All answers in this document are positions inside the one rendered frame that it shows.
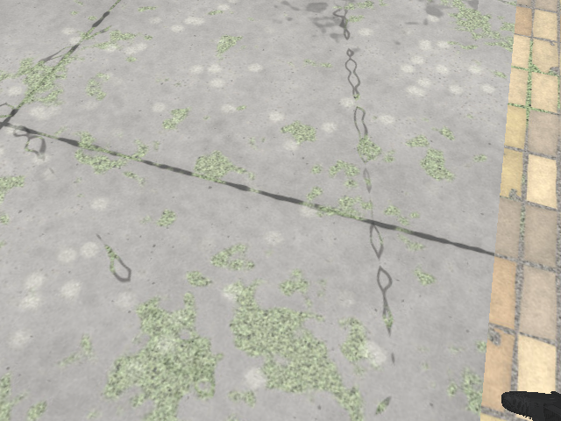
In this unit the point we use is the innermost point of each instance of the right robot hand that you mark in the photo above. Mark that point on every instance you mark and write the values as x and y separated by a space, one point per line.
538 406

